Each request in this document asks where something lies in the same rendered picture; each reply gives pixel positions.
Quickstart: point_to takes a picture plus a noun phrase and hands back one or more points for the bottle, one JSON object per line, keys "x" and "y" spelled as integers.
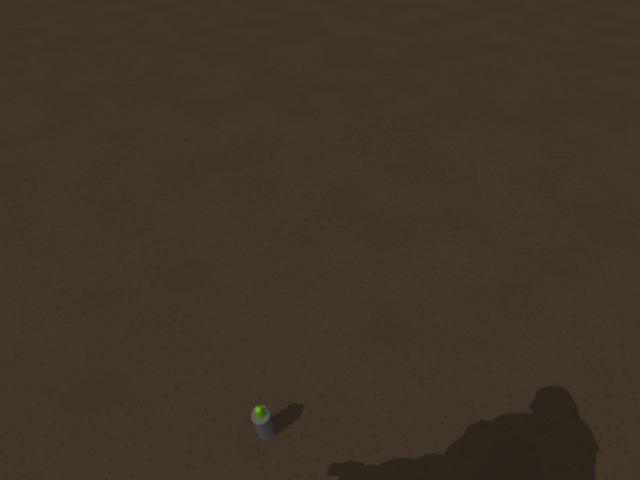
{"x": 263, "y": 422}

